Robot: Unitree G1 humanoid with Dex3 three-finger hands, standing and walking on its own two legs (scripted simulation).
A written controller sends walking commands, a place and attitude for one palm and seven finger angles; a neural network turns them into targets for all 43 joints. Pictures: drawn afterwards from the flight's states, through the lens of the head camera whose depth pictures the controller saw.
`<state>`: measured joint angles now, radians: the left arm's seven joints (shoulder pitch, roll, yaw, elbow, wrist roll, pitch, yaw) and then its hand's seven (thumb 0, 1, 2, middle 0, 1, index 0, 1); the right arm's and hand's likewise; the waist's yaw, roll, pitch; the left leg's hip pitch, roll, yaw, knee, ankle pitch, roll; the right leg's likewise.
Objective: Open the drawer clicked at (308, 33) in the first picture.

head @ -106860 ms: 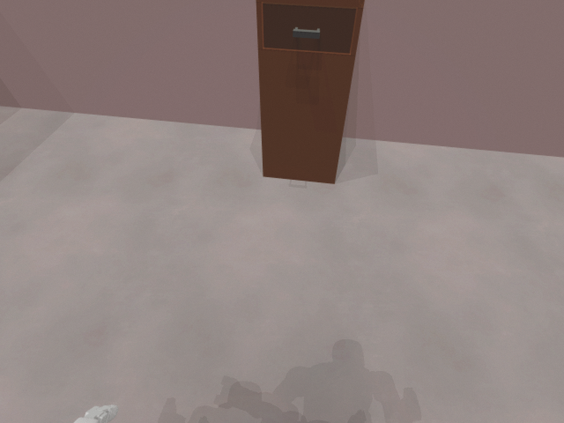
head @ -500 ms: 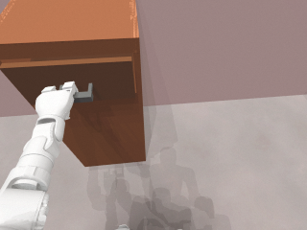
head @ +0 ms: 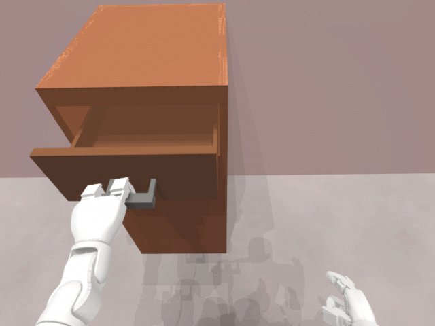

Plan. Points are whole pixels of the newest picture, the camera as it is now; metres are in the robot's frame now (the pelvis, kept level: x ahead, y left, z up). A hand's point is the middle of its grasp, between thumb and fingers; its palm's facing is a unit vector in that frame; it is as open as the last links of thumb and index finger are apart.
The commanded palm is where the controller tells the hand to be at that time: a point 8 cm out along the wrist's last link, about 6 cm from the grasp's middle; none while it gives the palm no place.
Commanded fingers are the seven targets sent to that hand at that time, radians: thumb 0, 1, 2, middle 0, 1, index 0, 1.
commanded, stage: pull the drawer open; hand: left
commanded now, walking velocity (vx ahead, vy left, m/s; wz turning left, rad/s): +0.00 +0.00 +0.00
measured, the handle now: (130, 192) +0.36 +0.20 +0.03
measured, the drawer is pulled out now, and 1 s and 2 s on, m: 0.14 0.30 0.30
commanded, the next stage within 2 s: open the thumb to release the handle in 0.90 s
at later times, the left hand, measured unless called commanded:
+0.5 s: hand (95, 295) +0.18 +0.22 +0.01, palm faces +0.00 -0.10 -1.00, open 6.0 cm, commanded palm +0.14 +0.21 +0.06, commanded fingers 0.00 0.90 0.90 -0.40 -1.35 -0.40 -1.35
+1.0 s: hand (86, 324) +0.14 +0.22 +0.01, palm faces +0.00 -0.09 -1.00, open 6.2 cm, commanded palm +0.11 +0.24 +0.06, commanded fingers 0.00 0.83 0.87 -0.40 -1.34 -0.40 -1.34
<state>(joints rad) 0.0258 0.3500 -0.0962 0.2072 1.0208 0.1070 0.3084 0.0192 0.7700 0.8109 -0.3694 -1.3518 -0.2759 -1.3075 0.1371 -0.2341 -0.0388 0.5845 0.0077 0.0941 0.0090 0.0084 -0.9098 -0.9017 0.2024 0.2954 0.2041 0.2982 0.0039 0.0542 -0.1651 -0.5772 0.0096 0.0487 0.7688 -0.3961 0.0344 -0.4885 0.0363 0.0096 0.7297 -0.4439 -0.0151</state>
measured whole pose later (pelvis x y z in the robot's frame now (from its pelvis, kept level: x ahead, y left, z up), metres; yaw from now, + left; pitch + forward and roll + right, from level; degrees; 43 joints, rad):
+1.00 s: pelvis -0.02 -0.03 -0.02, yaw -1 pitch +11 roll +1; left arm 0.66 0.39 0.02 -0.24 0.99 -0.03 0.41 0.01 0.75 0.83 -0.39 -1.35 -0.27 -1.25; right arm 0.14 -0.24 -0.02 0.54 -0.04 0.09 0.03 0.01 -0.91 -0.90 0.20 0.30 0.20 0.30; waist 0.04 0.05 -0.15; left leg -0.65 0.03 0.06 0.90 -0.43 0.00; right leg -0.60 0.05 0.02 0.92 -0.51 -0.05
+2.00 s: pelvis -0.04 -0.03 -0.01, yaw +2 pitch +8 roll +0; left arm 0.42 0.40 -0.07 -0.11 1.00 0.03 0.37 0.00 -0.49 0.30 -0.32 -1.20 -0.38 -1.25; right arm 0.13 -0.22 0.00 0.59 -0.01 0.08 -0.03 0.01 -0.91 -0.90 0.20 0.30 0.21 0.30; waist 0.07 0.07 -0.11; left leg -0.60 0.01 0.01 0.85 -0.38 0.00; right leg -0.52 0.04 -0.02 0.85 -0.47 -0.05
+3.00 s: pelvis -0.03 -0.01 +0.02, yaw +3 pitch -1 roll +0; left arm 0.37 0.53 0.00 -0.50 0.83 0.14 0.00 0.00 -0.49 0.30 -0.32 -1.20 -0.32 -1.20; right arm 0.09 -0.25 0.05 0.55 0.03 0.09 -0.01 0.01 -0.91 -0.90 0.20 0.30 0.20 0.30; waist 0.11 0.12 -0.04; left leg -0.27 -0.02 0.01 0.54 -0.26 0.02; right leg -0.18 0.02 -0.02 0.52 -0.33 -0.02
